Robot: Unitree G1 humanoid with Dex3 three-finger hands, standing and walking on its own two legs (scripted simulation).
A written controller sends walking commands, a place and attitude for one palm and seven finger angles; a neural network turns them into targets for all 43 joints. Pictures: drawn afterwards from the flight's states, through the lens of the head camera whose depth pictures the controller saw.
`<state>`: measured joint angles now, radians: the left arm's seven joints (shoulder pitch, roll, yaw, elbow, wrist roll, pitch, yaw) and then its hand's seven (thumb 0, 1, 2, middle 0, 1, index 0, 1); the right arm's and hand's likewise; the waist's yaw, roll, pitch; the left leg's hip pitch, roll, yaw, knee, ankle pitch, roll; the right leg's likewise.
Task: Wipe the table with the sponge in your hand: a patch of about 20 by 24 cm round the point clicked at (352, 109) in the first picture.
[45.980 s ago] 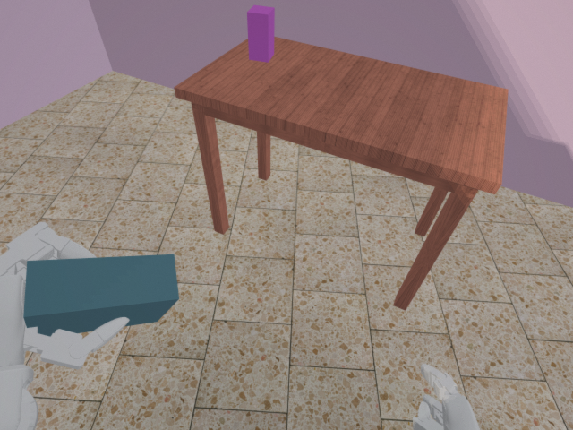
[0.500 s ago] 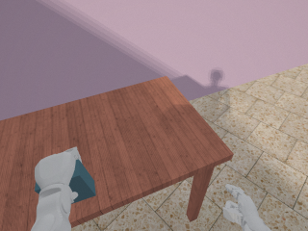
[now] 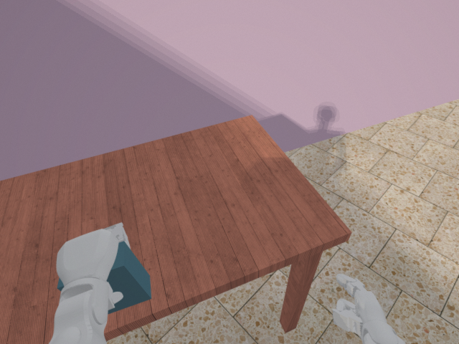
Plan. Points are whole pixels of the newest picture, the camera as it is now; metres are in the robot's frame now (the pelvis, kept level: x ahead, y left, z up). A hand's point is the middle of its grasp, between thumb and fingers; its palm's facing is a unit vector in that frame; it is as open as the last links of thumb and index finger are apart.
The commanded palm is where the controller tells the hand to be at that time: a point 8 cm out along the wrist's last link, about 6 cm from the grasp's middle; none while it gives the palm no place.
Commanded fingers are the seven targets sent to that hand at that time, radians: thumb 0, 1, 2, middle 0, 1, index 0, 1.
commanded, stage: lift the sponge slowly off the table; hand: left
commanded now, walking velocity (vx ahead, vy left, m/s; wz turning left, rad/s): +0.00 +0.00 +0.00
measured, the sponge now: (114, 286) +0.20 +0.26 -0.02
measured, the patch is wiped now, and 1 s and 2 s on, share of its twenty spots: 1.00 1.00 1.00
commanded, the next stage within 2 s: bring the sponge back beside the body in 1.56 s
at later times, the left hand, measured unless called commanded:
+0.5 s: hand (100, 260) +0.21 +0.26 +0.06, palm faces +0.03 -0.15 -0.99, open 9.5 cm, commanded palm +0.18 +0.26 +0.14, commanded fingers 0.00 0.10 1.30 -1.20 -1.60 -1.20 -1.60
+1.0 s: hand (99, 243) +0.22 +0.26 +0.10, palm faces +0.09 -0.15 -0.98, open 9.5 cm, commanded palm +0.18 +0.25 +0.17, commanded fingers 0.00 0.10 1.30 -1.20 -1.60 -1.20 -1.60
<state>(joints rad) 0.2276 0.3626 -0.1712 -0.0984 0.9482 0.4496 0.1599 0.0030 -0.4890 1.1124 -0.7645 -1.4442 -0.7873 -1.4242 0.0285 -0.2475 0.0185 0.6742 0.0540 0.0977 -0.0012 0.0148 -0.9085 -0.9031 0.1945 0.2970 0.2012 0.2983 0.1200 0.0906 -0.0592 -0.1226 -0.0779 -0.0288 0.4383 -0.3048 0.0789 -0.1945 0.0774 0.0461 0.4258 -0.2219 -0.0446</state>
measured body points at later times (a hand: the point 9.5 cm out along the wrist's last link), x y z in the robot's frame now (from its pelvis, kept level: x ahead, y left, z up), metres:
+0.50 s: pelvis +0.00 -0.01 +0.00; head -0.03 -0.04 +0.45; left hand +0.20 +0.27 +0.12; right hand +0.25 -0.20 -0.07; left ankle -0.05 +0.07 -0.74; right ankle +0.00 -0.10 -0.74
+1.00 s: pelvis -0.01 -0.01 +0.01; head -0.03 -0.04 +0.45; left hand +0.21 +0.26 +0.15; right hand +0.25 -0.19 -0.07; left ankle -0.05 +0.07 -0.74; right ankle +0.00 -0.10 -0.74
